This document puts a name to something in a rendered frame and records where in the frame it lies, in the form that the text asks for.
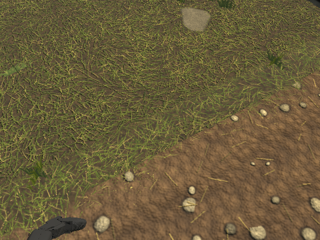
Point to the robot left hand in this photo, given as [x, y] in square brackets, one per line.
[56, 227]

